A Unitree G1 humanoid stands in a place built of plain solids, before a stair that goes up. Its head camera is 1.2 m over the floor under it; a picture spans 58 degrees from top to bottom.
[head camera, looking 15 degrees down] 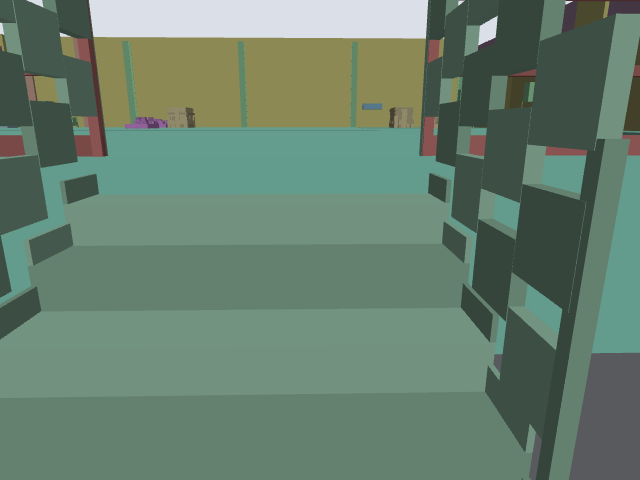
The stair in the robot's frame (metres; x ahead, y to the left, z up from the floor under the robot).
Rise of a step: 0.17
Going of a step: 0.28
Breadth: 1.62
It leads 1 degrees to the left of straight ahead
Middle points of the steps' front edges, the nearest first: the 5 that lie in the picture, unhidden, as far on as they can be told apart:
0.95 0.24 0.35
1.23 0.25 0.53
1.51 0.25 0.70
1.79 0.26 0.88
2.07 0.26 1.05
